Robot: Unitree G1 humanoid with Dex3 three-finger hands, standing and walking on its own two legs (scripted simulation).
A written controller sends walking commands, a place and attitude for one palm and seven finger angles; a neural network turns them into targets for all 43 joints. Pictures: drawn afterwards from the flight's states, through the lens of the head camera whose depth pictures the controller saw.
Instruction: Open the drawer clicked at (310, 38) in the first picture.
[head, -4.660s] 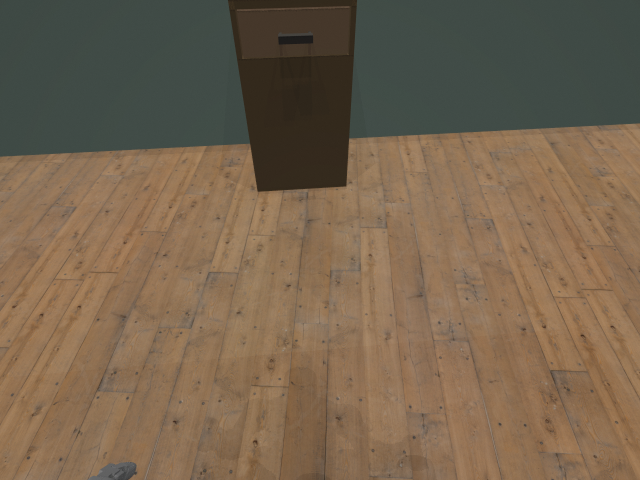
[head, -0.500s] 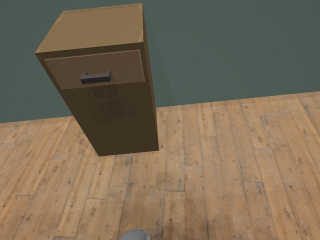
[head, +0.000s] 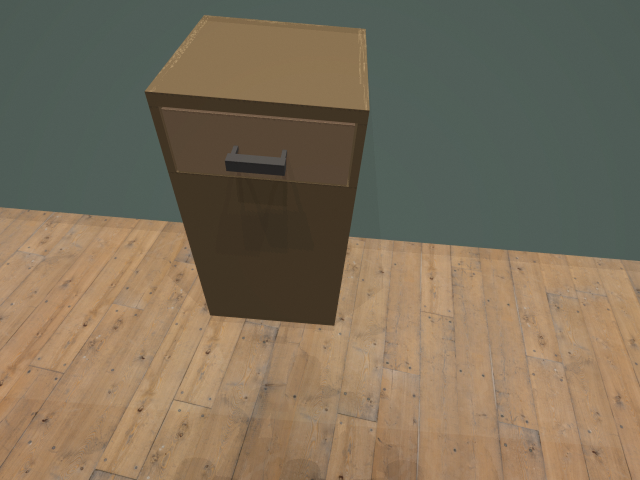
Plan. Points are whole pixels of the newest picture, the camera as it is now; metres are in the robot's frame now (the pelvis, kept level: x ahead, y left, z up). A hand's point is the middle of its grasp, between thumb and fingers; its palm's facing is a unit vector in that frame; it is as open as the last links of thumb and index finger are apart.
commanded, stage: take the last steps up to it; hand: left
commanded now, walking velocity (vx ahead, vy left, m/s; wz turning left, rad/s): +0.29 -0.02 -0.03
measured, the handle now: (257, 158) +0.73 +0.20 -0.03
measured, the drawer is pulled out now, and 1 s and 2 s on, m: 0.00 0.00 0.00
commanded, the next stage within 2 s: come to a stop and stand still in 0.40 s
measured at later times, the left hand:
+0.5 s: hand (243, 421) +0.23 +0.13 -0.16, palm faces +0.03 -0.97 -0.23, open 7.2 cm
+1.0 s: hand (233, 442) +0.21 +0.14 -0.17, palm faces +0.00 -0.96 -0.27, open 7.4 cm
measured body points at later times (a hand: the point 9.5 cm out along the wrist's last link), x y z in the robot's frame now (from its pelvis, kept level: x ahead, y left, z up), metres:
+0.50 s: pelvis +0.16 -0.05 +0.00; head +0.17 -0.07 +0.45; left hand +0.23 +0.19 -0.14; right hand +0.13 -0.27 -0.17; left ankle +0.15 +0.09 -0.67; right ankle +0.20 -0.13 -0.74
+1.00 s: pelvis +0.18 -0.05 -0.01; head +0.23 -0.08 +0.44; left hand +0.21 +0.19 -0.15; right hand +0.26 -0.29 -0.17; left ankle +0.26 +0.10 -0.74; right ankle +0.15 -0.15 -0.73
